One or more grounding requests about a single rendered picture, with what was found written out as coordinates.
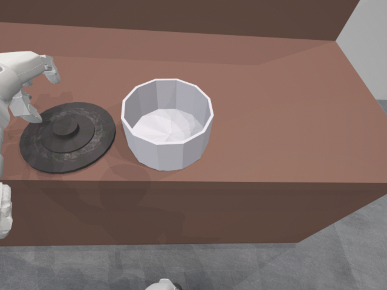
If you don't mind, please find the left robot shin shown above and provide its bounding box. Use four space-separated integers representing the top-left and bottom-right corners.
159 279 175 287

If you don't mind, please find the lid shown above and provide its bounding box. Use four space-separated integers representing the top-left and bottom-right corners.
19 102 116 174

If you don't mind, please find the robot left hand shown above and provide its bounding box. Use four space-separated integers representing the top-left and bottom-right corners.
0 51 60 123

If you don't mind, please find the left robot forearm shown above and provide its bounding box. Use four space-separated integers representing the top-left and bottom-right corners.
0 63 21 179

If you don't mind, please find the pot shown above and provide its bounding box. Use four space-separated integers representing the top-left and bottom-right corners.
121 79 214 171

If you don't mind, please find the knob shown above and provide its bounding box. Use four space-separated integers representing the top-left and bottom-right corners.
53 117 79 139

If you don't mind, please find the left robot upper arm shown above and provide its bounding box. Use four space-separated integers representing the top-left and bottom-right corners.
0 182 13 239

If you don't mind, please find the table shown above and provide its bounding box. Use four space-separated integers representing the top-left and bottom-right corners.
0 0 387 247

